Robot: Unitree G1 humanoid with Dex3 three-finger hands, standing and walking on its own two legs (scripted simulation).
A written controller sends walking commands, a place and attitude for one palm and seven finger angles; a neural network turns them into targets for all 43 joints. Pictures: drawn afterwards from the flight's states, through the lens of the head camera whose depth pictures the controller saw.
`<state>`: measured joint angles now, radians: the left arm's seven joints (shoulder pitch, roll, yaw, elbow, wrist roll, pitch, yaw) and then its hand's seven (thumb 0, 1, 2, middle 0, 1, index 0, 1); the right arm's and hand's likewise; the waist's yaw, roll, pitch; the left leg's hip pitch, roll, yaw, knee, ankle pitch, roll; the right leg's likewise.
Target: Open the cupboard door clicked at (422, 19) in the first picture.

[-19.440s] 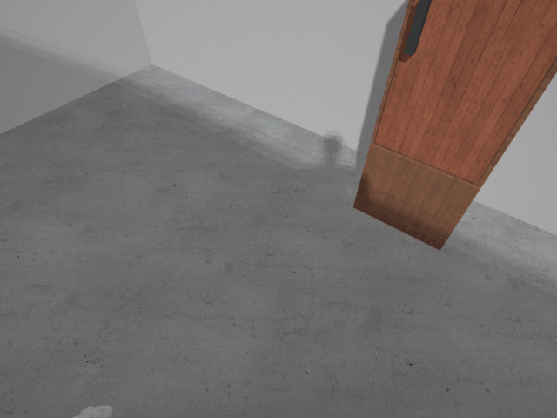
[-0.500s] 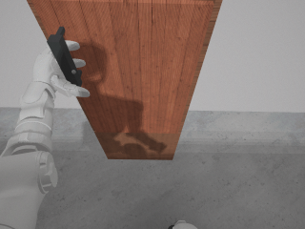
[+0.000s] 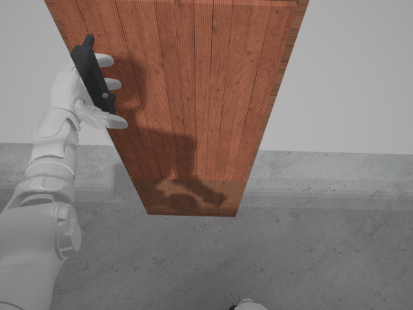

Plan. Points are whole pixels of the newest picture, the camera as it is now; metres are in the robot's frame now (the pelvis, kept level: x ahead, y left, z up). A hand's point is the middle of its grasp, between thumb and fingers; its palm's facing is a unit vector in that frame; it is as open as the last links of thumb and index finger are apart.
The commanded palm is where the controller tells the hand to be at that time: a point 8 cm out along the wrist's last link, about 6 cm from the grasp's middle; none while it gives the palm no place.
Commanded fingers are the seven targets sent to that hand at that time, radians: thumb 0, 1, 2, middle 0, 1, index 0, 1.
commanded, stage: close the thumb around the handle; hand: left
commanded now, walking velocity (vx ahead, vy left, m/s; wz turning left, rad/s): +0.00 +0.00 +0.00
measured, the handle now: (99, 79) +0.53 +0.19 +0.14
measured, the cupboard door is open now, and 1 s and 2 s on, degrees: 0 3 41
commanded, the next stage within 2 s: pull the door open along its arc in 0.60 s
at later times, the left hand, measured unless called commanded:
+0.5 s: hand (105, 95) +0.48 +0.17 +0.14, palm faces -0.06 -1.00 -0.01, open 5.9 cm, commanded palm +0.46 +0.22 +0.14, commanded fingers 0.00 0.90 0.90 -0.40 -1.35 -0.40 -1.35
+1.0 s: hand (104, 103) +0.46 +0.17 +0.14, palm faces -0.07 -1.00 -0.01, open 6.1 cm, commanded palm +0.40 +0.23 +0.14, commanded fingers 0.00 0.90 0.90 -0.40 -1.35 -0.40 -1.35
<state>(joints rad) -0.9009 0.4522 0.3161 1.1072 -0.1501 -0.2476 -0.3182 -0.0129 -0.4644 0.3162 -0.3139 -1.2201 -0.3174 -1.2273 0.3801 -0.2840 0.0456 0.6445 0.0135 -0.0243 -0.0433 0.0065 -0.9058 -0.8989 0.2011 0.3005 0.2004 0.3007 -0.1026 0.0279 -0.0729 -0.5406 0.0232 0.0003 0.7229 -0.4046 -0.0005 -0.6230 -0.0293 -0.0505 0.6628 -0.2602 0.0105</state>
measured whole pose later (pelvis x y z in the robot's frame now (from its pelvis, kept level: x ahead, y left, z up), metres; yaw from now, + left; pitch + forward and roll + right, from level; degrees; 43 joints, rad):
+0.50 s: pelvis +0.00 +0.00 +0.00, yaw +0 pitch +13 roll -1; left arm -0.86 0.45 0.32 1.06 -0.16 -0.23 -0.30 0.01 0.67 0.80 -0.38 -1.33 -0.38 -1.33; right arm 0.40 -0.29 0.04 0.65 0.01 -0.03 -0.04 0.01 -0.91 -0.90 0.20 0.30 0.20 0.30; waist -0.10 0.04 -0.08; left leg -0.53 0.03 0.01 0.71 -0.41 0.00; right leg -0.61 -0.02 -0.05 0.65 -0.26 0.01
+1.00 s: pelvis +0.01 +0.00 +0.01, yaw -2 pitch +11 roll -1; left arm -0.66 0.41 0.35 0.84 -0.19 -0.19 -0.32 0.00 0.68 0.75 -0.37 -1.35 -0.35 -1.35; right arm 0.37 -0.29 0.03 0.58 0.03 0.01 -0.03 0.01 -0.91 -0.90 0.20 0.30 0.20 0.30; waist -0.08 0.05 -0.09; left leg -0.45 0.04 0.04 0.66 -0.41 0.00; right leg -0.57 -0.01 -0.02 0.63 -0.26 0.01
